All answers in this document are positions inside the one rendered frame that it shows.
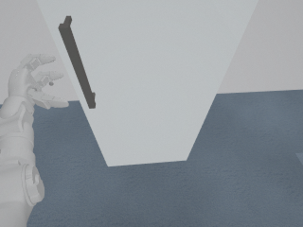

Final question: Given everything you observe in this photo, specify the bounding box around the left robot upper arm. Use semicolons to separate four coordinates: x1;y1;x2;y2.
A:
0;164;45;227

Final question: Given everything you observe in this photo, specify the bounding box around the left robot hand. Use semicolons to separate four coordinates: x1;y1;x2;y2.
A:
8;53;69;110

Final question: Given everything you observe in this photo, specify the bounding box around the left robot forearm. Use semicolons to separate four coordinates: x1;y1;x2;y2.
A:
0;96;36;170

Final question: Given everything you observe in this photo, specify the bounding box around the fridge door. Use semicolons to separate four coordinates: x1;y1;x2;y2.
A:
37;0;258;166

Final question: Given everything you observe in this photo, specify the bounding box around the handle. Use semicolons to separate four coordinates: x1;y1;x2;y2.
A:
58;15;96;109

